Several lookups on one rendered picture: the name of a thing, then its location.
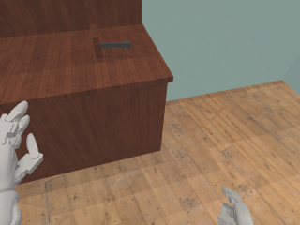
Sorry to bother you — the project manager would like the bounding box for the robot right hand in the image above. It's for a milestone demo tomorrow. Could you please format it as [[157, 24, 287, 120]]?
[[217, 187, 254, 225]]

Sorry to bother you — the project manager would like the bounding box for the robot left hand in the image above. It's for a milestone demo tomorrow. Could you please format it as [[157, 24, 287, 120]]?
[[0, 100, 43, 191]]

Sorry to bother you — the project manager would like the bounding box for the counter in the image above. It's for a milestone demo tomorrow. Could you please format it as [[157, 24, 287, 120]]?
[[0, 0, 173, 186]]

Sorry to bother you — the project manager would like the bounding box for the left robot forearm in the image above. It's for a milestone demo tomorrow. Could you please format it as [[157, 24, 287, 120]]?
[[0, 190, 23, 225]]

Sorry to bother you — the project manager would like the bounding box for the tap lever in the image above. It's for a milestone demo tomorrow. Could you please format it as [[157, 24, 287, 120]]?
[[100, 40, 131, 50]]

